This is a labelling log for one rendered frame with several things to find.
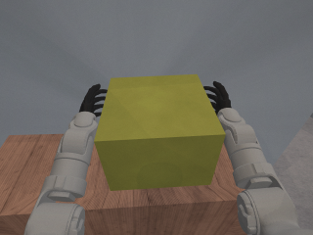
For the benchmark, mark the right robot upper arm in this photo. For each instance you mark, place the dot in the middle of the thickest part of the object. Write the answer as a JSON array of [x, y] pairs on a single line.
[[268, 211]]

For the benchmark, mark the pedestal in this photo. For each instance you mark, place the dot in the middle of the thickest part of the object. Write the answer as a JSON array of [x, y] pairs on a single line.
[[26, 160]]

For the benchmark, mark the carton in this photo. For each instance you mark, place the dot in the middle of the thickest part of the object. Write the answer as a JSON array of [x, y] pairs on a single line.
[[158, 131]]

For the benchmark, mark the robot left forearm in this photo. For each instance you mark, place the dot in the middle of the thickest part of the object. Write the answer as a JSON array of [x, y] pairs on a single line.
[[67, 179]]

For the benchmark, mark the robot right forearm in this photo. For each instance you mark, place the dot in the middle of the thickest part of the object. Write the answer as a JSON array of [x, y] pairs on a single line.
[[251, 170]]

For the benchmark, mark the left robot upper arm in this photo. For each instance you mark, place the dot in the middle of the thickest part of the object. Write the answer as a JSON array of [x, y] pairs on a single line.
[[57, 219]]

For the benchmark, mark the left robot hand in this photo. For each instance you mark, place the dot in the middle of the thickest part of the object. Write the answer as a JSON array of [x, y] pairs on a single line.
[[88, 104]]

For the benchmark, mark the right robot hand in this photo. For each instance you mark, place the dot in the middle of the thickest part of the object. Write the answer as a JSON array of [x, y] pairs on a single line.
[[221, 98]]

